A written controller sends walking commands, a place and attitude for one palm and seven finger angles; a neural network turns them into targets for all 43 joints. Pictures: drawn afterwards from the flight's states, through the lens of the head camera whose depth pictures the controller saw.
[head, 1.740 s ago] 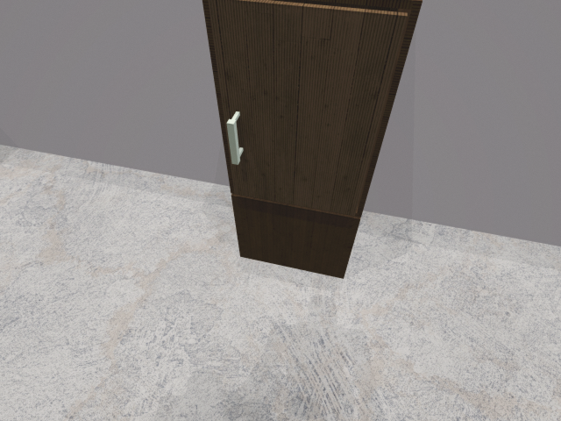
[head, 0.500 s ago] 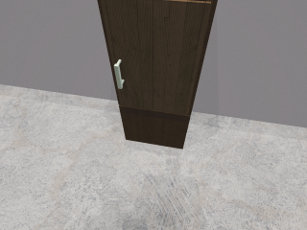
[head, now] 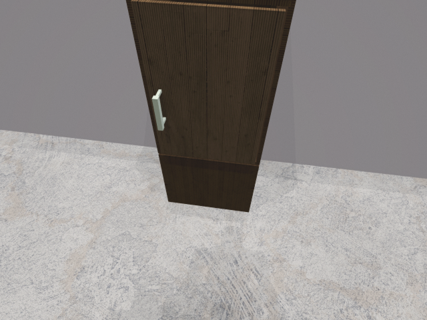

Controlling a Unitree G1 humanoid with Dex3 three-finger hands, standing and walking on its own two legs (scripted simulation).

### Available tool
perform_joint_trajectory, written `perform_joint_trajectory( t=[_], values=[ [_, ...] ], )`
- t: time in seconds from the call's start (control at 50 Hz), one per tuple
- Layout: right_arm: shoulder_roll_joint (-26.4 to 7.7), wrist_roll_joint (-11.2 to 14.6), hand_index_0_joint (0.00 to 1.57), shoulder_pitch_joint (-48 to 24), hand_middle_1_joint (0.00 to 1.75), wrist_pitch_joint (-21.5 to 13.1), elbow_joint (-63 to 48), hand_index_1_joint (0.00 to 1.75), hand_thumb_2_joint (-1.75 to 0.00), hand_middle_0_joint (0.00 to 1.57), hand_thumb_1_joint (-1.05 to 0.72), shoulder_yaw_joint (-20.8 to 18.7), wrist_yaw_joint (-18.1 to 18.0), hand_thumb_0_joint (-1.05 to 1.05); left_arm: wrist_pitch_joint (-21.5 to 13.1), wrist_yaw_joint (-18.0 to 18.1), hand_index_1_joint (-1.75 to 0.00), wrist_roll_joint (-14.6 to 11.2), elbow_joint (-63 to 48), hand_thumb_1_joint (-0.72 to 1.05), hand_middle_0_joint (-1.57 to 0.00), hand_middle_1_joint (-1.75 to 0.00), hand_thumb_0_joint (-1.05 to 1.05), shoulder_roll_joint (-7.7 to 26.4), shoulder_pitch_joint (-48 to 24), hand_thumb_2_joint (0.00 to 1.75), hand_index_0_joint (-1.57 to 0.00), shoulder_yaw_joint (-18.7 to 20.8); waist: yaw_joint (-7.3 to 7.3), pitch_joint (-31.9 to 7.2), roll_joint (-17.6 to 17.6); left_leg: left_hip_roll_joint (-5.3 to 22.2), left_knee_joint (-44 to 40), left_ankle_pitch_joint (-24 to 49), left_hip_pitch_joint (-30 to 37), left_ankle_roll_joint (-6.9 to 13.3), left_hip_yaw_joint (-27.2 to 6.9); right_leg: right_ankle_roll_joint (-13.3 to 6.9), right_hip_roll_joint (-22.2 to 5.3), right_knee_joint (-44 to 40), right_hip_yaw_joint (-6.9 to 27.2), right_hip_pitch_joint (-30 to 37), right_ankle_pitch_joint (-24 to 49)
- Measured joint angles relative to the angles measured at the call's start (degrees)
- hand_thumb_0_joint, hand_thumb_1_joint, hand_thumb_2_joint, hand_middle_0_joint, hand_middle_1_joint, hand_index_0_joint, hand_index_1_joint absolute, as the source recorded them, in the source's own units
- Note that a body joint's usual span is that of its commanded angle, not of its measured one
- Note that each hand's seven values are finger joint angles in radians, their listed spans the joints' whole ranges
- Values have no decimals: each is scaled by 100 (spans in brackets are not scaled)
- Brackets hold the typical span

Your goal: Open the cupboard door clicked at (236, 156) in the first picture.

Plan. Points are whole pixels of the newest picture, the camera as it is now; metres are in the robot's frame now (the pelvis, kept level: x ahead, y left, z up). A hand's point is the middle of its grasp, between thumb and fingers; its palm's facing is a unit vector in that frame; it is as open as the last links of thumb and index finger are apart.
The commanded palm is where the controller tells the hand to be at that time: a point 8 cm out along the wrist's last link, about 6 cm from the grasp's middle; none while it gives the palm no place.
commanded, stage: take the last steps up to it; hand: left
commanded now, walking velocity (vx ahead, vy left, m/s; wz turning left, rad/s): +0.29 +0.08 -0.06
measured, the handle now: (160, 110) +0.78 +0.24 -0.09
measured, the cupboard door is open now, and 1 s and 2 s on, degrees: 0 0 0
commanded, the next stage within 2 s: come to a stop and stand still in 0.44 s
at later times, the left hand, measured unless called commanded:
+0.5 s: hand (141, 309) +0.18 +0.17 -0.16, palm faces +0.07 -0.97 -0.23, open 7.2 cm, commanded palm none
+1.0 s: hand (133, 281) +0.23 +0.21 -0.17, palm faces +0.03 -0.95 -0.31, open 7.3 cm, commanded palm none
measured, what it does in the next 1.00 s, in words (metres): walks ahead: right foot, then left foot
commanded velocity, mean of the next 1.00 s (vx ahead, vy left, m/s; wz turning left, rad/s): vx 0.02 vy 0.03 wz -0.01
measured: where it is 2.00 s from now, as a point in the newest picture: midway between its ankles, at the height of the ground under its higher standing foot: outside the picture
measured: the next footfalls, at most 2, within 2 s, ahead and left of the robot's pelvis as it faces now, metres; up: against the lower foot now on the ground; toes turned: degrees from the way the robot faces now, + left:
right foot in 0.34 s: +0.21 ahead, -0.10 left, +0.00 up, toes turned -5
left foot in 0.66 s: +0.28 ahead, +0.15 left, +0.00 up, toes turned +5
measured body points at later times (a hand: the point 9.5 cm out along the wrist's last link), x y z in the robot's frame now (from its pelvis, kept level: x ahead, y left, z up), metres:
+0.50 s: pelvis +0.14 -0.01 +0.00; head +0.16 -0.02 +0.45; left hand +0.18 +0.22 -0.15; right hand +0.09 -0.22 -0.17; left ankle +0.09 +0.11 -0.68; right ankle +0.15 -0.10 -0.74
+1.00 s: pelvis +0.20 -0.01 -0.01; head +0.24 -0.03 +0.44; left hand +0.23 +0.25 -0.14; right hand +0.29 -0.24 -0.17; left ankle +0.22 +0.13 -0.72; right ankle +0.17 -0.10 -0.74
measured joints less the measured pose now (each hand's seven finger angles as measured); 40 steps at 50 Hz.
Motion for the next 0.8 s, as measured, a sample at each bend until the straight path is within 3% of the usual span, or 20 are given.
perform_joint_trajectory(
  t=[0.06, 0.12, 0.16, 0.24, 0.32, 0.36, 0.4, 0.44, 0.48, 0.6, 0.66, 0.74, 0.8],
  values=[
    [6, -25, 20, 71, 30, -193, -63, 30, -89, 20, -91, 12, -29, 0, 37, -47, -30, -27, 86, 90, -20, -29, 0, 16, 162, 90, -21, 26, -3, 27, -116, -84, -419, 650, 190, 123, 96, 47, -107, 613, 43, -170, -346],
    [60, -38, 20, 185, 30, -308, -136, 30, -89, 20, -91, 24, -65, 0, 139, -72, -30, 10, 204, 91, -20, -29, 0, 24, 177, 90, -20, 9, -40, 59, -183, -152, -478, 456, 385, 219, 299, -24, -257, 2262, -136, -905, -702],
    [125, -30, 20, 308, 30, -341, -117, 30, -89, 20, -91, 54, -77, 0, 166, -104, -30, 22, 188, 91, -20, -29, 0, 31, 77, 90, -20, 7, -93, 103, -174, -192, -762, 485, 587, 222, 315, 9, -377, 2788, -277, -1322, -574],
    [244, -18, 20, 531, 30, -335, 108, 30, -89, 20, -91, 116, -81, 0, 97, -129, -30, 17, -24, 91, -20, -29, 1, 3, -240, 90, -20, -9, -114, 235, -39, -180, -1213, 580, 960, 182, 239, 90, -546, 2196, -482, -1659, -257],
    [345, 10, 20, 708, 30, -258, 335, 30, -89, 20, -91, 134, -56, 0, -12, -131, -30, 9, -226, 93, -20, -29, 1, 49, -477, 90, -20, 35, -114, 328, 50, -112, -1051, 267, 1179, 57, 199, 97, -531, 1060, -637, -1466, 309],
    [387, 61, 21, 799, 30, -218, 393, 30, -89, 20, -90, 131, -31, 0, -131, -126, -30, 22, -323, 92, -20, -29, 1, 77, -524, 90, -20, 53, -84, 331, 36, -90, -450, -110, 1041, 59, 166, 30, -515, 715, -631, -1296, 569],
    [346, 68, 21, 700, 30, -107, 421, 30, -89, 20, -90, 88, 5, 0, -209, -81, -30, 6, -350, 92, -20, -29, 0, 4, -570, 90, -20, 46, -95, 378, 169, -24, 917, -602, 523, 138, -25, 12, -460, 913, -768, -1234, 422],
    [297, 48, 21, 505, 30, -31, 391, 30, -89, 20, -91, 33, 20, 1, -216, -17, -30, -2, -342, 92, -20, -29, 0, -65, -525, 90, -20, 33, -98, 349, 194, -17, 2022, -524, -90, 156, -135, 1, -431, 733, -845, -1054, 338],
    [253, 28, 20, 287, 30, -33, 270, 30, -89, 20, -91, -12, 31, 1, -205, 72, -30, 9, -284, 93, -20, -29, 0, -102, -439, 90, -20, 64, -91, 285, 159, 58, 2323, -265, -564, 129, -144, 31, -414, 386, -869, -852, 425],
    [126, 21, 20, -331, 30, -146, -148, 30, -89, 20, -92, -40, 6, 1, -200, 32, -30, 23, -6, 93, -20, -29, 0, -119, -150, 90, -20, 24, 4, 191, -15, 225, 586, 558, -826, -39, -87, 149, -464, -248, -835, -336, 473],
    [-67, 39, 20, -555, 30, -237, -229, 30, -90, 20, -94, 8, -9, 1, -139, 61, -30, -15, 113, 92, -20, -29, 0, -208, -19, 90, -21, -64, 116, 239, 92, 300, -479, 1923, -443, -46, -127, 279, -391, 13, -794, -212, 184],
    [14, 66, 20, -856, 30, -177, -254, 30, -90, 20, -93, 51, -89, 1, 65, 139, -30, -7, 203, 91, -20, -29, 0, -137, -38, 90, -20, -113, 186, 283, -161, 178, -447, 992, -186, -52, 21, 404, -554, 309, -666, -167, -35],
    [103, 82, 20, -1100, 30, -106, -382, 30, -89, 20, -92, 63, -135, 1, 152, 114, -30, -40, 108, 91, -20, -29, 0, -53, -186, 90, -20, -101, 224, 420, -224, 142, -582, 1041, -135, -59, 105, 386, -599, 614, -570, -357, -115]
  ],
)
